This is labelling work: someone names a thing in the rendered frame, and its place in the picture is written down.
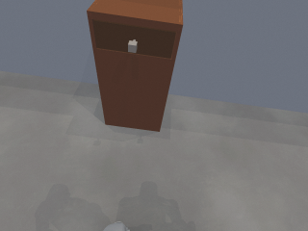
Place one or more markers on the drawer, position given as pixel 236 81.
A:
pixel 150 41

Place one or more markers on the handle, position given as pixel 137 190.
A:
pixel 132 46

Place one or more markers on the cabinet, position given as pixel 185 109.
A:
pixel 134 87

